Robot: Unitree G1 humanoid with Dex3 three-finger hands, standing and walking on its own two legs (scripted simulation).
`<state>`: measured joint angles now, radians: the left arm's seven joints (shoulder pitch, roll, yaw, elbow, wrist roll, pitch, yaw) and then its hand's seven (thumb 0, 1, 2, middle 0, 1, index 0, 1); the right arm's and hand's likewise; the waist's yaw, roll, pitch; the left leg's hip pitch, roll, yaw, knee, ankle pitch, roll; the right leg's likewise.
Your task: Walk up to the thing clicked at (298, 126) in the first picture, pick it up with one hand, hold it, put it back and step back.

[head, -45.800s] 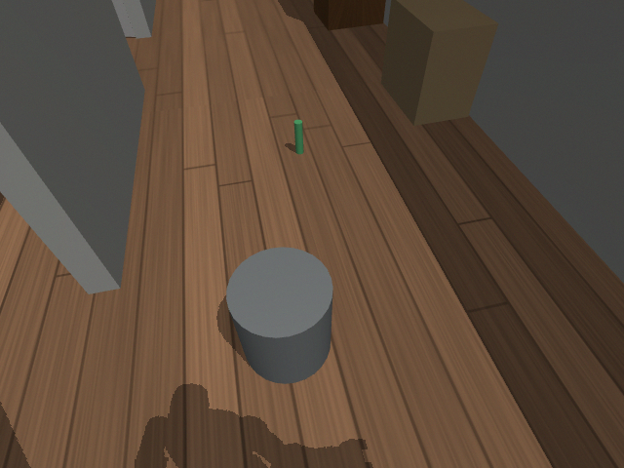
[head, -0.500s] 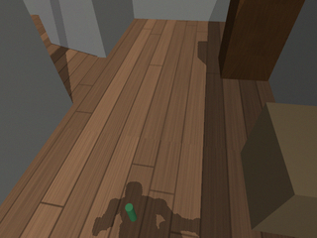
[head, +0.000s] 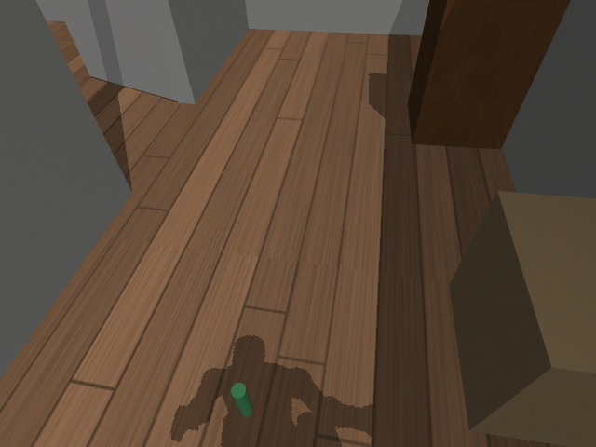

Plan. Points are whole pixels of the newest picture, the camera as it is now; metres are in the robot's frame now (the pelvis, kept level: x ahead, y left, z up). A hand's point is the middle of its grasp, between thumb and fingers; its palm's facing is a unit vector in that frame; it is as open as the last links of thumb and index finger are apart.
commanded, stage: stand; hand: left
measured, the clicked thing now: (243, 400) +0.39 +0.21 -0.69
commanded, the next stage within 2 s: step back in 0.20 s
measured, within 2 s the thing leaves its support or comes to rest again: neither
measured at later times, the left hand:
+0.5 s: hand out of the picture +0.08 +0.30 -0.18, palm faces -0.03 -0.93 -0.37, open 7.4 cm
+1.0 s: hand out of the picture -0.01 +0.31 -0.17, palm faces -0.10 -0.91 -0.40, open 7.4 cm
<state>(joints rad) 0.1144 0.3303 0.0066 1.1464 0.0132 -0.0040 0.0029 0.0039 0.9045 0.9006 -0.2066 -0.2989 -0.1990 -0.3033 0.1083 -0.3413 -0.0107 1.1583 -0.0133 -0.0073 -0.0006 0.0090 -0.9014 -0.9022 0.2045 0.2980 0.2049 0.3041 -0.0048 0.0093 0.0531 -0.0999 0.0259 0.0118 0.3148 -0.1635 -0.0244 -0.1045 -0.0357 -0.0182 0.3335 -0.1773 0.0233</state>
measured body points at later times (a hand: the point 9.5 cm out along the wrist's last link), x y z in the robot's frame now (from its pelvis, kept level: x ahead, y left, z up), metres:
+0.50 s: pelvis -0.04 +0.04 -0.03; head +0.02 +0.05 +0.42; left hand +0.09 +0.35 -0.16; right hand +0.04 -0.30 -0.14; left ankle -0.06 +0.12 -0.75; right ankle +0.01 -0.13 -0.75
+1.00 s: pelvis -0.12 +0.05 -0.03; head -0.07 +0.04 +0.42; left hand -0.01 +0.36 -0.14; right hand -0.03 -0.26 -0.16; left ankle -0.06 +0.12 -0.75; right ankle -0.12 -0.06 -0.75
